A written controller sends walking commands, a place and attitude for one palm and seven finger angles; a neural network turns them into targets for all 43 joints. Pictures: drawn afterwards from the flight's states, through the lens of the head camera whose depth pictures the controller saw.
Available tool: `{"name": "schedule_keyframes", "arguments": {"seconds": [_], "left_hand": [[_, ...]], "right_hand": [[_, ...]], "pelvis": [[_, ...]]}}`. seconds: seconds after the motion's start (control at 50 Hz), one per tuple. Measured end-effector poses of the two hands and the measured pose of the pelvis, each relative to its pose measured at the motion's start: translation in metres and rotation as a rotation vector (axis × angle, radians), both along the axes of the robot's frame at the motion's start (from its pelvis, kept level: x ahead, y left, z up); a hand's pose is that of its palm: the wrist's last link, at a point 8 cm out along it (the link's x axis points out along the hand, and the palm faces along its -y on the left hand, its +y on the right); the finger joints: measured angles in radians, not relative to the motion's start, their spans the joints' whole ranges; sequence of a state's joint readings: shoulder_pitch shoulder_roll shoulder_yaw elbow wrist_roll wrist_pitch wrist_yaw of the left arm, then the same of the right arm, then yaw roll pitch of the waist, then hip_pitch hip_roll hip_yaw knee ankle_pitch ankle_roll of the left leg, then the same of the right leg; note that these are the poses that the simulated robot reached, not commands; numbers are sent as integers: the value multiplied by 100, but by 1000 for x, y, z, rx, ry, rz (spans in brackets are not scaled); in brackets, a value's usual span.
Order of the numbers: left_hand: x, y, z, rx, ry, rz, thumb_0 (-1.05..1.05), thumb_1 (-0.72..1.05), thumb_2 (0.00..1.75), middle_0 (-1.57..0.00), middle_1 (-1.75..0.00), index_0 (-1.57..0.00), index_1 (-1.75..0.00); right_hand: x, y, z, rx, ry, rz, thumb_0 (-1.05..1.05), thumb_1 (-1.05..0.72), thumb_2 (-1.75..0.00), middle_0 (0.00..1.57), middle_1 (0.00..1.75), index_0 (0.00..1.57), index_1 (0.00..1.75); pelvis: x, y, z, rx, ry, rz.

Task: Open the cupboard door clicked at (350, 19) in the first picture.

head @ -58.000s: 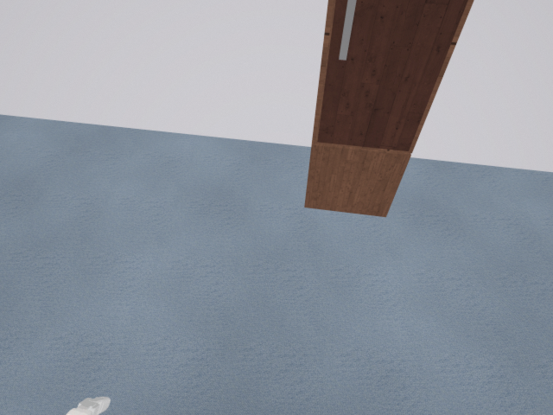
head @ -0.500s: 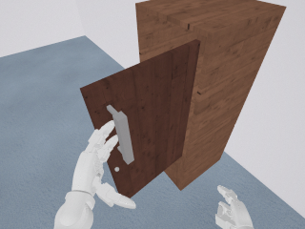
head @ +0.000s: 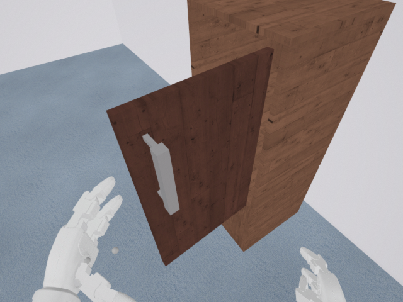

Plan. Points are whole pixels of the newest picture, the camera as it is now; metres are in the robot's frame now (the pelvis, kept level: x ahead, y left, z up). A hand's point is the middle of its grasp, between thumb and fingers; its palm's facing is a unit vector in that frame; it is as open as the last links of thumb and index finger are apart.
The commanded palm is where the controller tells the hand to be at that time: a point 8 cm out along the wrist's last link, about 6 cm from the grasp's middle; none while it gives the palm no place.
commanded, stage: slide the hand sideways off the handle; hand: left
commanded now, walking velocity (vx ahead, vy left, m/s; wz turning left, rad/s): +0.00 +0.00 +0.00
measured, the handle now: (161, 176) +0.31 +0.11 +0.12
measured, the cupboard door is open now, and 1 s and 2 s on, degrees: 94 94 94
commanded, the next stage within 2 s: draw the hand back to the body in 0.08 s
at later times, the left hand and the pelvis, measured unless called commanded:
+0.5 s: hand (91, 247) +0.17 +0.18 +0.13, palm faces +0.02 -1.00 -0.07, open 16.3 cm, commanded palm +0.13 +0.24 +0.14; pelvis -0.01 +0.02 +0.00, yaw +0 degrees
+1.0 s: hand (56, 225) +0.19 +0.24 +0.15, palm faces +0.31 -0.88 -0.35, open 13.7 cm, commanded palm +0.14 +0.28 +0.17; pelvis +0.00 +0.02 +0.02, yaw -1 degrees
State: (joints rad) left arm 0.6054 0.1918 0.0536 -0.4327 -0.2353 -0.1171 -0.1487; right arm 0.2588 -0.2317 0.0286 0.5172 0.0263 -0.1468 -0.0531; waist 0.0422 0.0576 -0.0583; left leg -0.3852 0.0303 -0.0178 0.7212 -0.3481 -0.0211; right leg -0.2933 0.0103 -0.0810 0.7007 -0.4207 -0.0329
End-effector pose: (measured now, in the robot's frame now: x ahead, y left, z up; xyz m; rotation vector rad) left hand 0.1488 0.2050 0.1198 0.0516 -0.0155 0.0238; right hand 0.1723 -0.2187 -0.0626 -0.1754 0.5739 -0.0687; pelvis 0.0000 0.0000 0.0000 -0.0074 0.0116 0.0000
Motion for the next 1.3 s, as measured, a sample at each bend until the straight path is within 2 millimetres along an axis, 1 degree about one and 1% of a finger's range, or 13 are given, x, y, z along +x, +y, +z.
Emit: {"name": "schedule_keyframes", "arguments": {"seconds": [0.12, 0.24, 0.3, 0.42, 0.52, 0.7, 0.78, 0.88, 0.98, 1.08, 1.3], "left_hand": [[-4, 7, 0, -7, -14, -15, -1, -50, 30, -15, -30, -15, -30], [3, 5, 0, -20, -20, -37, -1, -50, 30, -15, -30, -15, -30], [5, 6, 3, -10, -23, -43, -1, -50, 30, -15, -30, -15, -30], [0, 21, 14, 13, -28, -14, -1, -50, 30, -15, -30, -15, -30], [-5, 31, 18, 18, -23, 0, -1, -50, 30, -15, -30, -15, -30], [-3, 45, 28, 35, -31, 3, -1, -47, 31, -15, -30, -15, -30], [-2, 56, 37, 184, -39, 132, -1, -40, 34, -16, -30, -16, -30], [-2, 66, 42, 265, -37, 244, -1, -26, 40, -16, -30, -16, -30], [1, 73, 48, 314, -40, 286, -1, -10, 47, -17, -30, -17, -30], [7, 80, 56, 349, -60, 312, -1, 7, 54, -18, -30, -18, -30], [24, 96, 71, 392, -100, 369, 0, 45, 71, -19, -30, -19, -30]], "right_hand": [[-2, 3, 2, -10, -29, 1, 1, -91, -90, 20, 30, 20, 30], [-4, 11, 4, -8, -51, 6, 1, -91, -90, 20, 30, 20, 30], [-5, 16, 5, 1, -57, 6, 1, -91, -90, 20, 30, 20, 30], [-5, 25, 7, 17, -55, 8, 1, -91, -90, 20, 30, 20, 30], [-3, 29, 8, 10, -55, 22, 1, -91, -90, 20, 30, 20, 30], [2, 30, 15, -6, -74, 33, 1, -90, -90, 20, 30, 21, 30], [3, 30, 19, -28, -58, 27, 1, -91, -90, 20, 30, 20, 30], [2, 30, 18, -39, -6, 24, 1, -91, -90, 20, 30, 20, 30], [2, 29, 12, -45, 51, 23, 1, -90, -90, 20, 30, 21, 30], [6, 27, 9, -43, 86, 15, 1, -90, -90, 20, 30, 21, 30], [21, 21, 10, -35, 103, -8, 1, -91, -90, 20, 30, 21, 30]], "pelvis": [[-5, 4, -1, -7, 0, 6], [-9, 10, -1, -9, -3, 5], [-9, 12, -1, -7, -5, 0], [-8, 16, 1, -9, -14, -5], [-9, 19, 3, -13, -23, 3], [-10, 20, 7, -15, -38, 10], [-9, 19, 12, -15, -55, -2], [-5, 20, 18, -10, -66, -14], [2, 22, 22, -4, -74, -20], [9, 23, 24, 0, -79, -24], [20, 21, 26, 3, -78, -36]]}}
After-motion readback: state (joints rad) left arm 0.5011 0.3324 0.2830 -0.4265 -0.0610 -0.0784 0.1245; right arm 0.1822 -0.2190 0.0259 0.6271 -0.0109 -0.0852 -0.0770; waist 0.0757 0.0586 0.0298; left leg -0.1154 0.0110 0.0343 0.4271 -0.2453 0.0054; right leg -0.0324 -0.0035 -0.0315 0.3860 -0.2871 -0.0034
